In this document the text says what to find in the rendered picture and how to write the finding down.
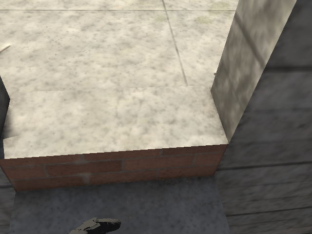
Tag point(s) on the left robot hand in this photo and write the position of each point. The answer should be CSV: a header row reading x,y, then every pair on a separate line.
x,y
97,226

